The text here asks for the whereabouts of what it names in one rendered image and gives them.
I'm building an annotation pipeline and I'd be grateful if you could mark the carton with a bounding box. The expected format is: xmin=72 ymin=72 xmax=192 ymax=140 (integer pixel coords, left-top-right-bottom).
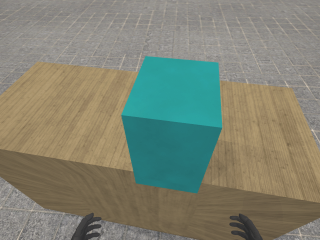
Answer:
xmin=121 ymin=56 xmax=223 ymax=194

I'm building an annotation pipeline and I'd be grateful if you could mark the right robot hand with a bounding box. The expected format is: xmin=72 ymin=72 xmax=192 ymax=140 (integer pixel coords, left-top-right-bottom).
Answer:
xmin=229 ymin=213 xmax=263 ymax=240

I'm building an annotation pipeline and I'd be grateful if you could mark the left robot hand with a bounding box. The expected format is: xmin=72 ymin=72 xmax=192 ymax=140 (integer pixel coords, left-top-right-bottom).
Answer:
xmin=71 ymin=213 xmax=102 ymax=240

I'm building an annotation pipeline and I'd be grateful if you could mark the pedestal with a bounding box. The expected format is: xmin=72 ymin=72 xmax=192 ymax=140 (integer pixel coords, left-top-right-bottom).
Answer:
xmin=0 ymin=61 xmax=320 ymax=240

